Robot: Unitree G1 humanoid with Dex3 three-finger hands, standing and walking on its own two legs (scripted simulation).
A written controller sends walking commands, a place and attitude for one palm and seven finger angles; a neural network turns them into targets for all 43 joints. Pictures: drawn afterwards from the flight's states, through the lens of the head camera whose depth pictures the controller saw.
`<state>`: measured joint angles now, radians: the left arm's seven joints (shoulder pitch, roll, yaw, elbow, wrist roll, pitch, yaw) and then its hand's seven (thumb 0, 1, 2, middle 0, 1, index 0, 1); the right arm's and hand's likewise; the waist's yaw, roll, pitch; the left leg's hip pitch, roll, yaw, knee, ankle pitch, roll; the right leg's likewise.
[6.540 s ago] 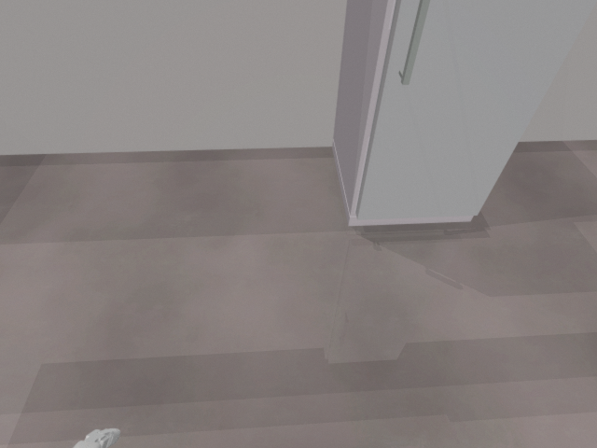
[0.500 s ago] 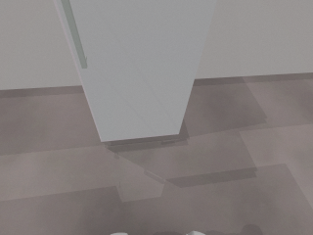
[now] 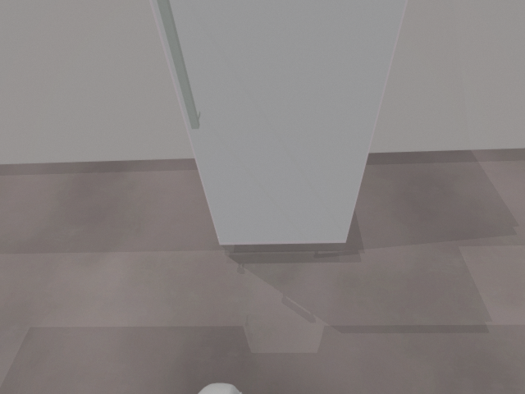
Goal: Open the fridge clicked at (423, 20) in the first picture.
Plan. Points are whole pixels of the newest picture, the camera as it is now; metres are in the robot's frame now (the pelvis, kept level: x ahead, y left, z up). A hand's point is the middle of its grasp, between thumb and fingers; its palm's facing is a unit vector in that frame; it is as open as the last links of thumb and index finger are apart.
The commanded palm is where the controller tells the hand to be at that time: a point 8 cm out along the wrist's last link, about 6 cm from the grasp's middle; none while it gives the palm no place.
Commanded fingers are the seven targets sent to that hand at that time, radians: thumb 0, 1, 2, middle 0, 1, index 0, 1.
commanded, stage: take the last steps up to it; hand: left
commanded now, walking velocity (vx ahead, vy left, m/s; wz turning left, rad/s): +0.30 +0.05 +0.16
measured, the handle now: (180, 57) +0.77 +0.23 +0.15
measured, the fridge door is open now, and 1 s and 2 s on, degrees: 0 0 0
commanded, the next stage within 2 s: come to a stop and stand still in 1.00 s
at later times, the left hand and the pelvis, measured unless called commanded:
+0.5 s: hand out of the picture +0.05 +0.25 -0.17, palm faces +0.12 -0.98 -0.18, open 7.4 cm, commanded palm none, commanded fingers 0.00 0.90 0.90 -0.20 -0.30 -0.20 -0.30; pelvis +0.06 +0.07 +0.01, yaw +4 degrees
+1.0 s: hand (165, 328) +0.27 +0.23 -0.17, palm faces +0.11 -0.97 -0.22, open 7.1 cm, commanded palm none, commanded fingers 0.00 0.90 0.90 -0.20 -0.30 -0.20 -0.30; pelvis +0.23 +0.03 +0.00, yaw +4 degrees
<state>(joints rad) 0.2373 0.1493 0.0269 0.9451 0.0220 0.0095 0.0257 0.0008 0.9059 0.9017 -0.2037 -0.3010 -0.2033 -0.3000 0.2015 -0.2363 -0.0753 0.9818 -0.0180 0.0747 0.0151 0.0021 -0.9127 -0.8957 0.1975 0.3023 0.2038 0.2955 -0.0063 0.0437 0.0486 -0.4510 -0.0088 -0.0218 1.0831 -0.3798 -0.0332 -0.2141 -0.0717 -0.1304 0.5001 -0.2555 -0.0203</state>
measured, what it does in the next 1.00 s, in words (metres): walks ahead: left foot, then right foot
